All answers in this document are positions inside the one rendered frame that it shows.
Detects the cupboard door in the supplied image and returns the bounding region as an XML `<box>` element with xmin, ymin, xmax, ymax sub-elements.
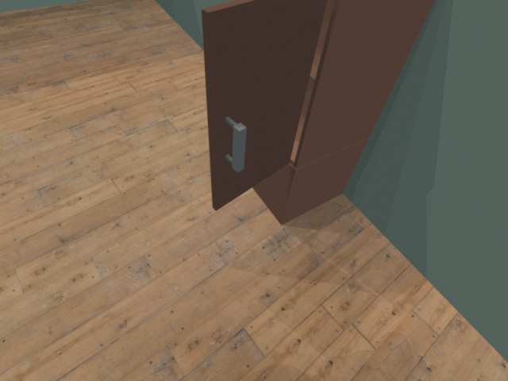
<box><xmin>202</xmin><ymin>0</ymin><xmax>327</xmax><ymax>211</ymax></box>

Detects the handle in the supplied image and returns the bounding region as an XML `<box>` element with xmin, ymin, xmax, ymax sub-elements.
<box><xmin>225</xmin><ymin>117</ymin><xmax>247</xmax><ymax>173</ymax></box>

